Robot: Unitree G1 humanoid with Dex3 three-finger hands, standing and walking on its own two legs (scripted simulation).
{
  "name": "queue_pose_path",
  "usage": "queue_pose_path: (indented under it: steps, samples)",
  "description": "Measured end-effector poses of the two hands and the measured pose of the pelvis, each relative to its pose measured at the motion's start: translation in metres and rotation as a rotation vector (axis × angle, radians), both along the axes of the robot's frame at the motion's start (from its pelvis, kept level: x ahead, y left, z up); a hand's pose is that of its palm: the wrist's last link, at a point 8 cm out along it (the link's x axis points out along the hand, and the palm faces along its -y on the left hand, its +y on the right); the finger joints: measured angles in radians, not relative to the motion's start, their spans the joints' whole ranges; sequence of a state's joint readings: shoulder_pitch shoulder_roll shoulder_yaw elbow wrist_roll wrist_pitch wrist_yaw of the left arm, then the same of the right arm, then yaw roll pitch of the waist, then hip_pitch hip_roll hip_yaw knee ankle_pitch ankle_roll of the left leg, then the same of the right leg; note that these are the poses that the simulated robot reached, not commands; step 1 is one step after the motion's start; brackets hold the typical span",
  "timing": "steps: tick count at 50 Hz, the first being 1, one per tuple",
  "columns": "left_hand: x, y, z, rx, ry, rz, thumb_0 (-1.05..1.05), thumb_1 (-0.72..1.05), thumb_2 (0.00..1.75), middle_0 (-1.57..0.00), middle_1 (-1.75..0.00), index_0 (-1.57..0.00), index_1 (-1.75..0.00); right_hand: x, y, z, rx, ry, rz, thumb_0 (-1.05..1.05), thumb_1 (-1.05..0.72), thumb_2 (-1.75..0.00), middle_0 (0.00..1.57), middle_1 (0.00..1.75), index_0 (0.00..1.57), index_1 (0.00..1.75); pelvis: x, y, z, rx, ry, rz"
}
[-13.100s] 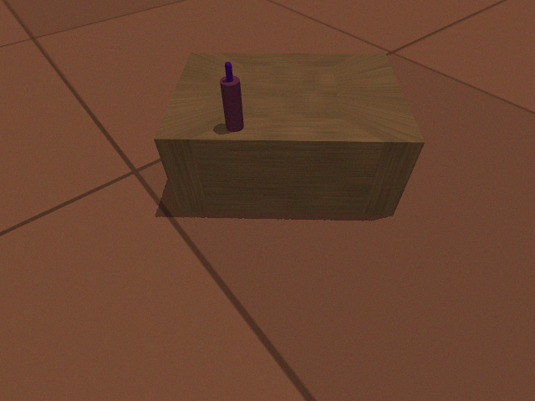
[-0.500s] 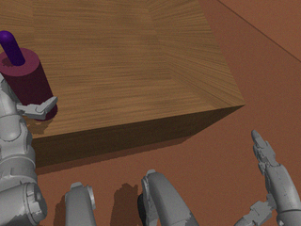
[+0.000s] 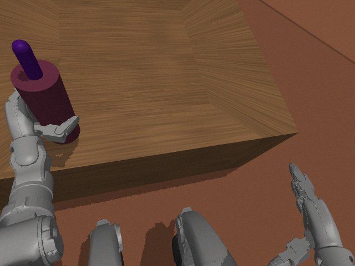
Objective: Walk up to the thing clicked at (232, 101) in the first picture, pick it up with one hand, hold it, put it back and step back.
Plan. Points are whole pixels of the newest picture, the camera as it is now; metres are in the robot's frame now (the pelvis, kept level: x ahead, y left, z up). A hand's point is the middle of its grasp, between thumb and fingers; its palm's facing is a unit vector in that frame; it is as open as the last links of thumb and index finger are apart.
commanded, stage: settle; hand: left
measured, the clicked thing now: (47, 98) +0.48 +0.20 +0.01
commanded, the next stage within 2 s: lift in 0.14 s
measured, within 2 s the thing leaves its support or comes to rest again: neither
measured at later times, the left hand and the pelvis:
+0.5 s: hand (53, 114) +0.46 +0.19 +0.00, palm faces +0.19 -0.98 -0.05, open 10.3 cm; pelvis +0.00 +0.00 +0.02, yaw +0 degrees
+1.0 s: hand (40, 132) +0.39 +0.19 +0.07, palm faces +0.17 -0.98 -0.07, open 10.2 cm; pelvis +0.01 +0.00 +0.06, yaw +2 degrees
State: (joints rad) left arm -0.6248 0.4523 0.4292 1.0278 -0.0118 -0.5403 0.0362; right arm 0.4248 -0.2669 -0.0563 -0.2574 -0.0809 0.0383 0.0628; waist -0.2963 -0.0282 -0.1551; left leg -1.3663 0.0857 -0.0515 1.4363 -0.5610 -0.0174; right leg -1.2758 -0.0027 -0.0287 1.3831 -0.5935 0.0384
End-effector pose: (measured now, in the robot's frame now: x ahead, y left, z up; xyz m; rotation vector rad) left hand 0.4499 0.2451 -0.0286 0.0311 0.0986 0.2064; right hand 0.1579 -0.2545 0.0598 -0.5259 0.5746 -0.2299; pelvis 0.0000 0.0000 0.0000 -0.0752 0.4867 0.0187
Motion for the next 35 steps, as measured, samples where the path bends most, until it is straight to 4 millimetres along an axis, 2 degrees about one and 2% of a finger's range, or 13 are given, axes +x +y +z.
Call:
queue_pose_path:
  steps: [18,27,35]
  samples:
    - [-0.013,-0.005,0.015,0.002,0.011,-0.004,-0.01,-0.50,1.22,-0.69,-1.10,-0.71,-1.11,0.000,-0.004,0.004,0.023,-0.003,0.003,-0.01,0.51,-0.06,0.06,0.05,0.06,0.06,-0.002,-0.003,0.011,0.006,-0.029,0.003]
    - [-0.025,-0.007,0.033,0.002,0.000,-0.016,-0.01,-0.50,1.22,-0.70,-1.10,-0.71,-1.11,0.002,-0.010,0.017,0.013,-0.017,-0.020,-0.01,0.51,-0.06,0.06,0.05,0.06,0.05,0.003,-0.002,0.024,0.010,-0.057,0.004]
    - [-0.044,-0.007,0.056,0.010,-0.010,-0.019,-0.01,-0.50,1.22,-0.70,-1.09,-0.72,-1.11,0.008,-0.002,0.017,0.066,-0.004,-0.021,-0.01,0.52,-0.06,0.06,0.05,0.05,0.05,0.009,0.000,0.038,0.014,-0.093,0.007]
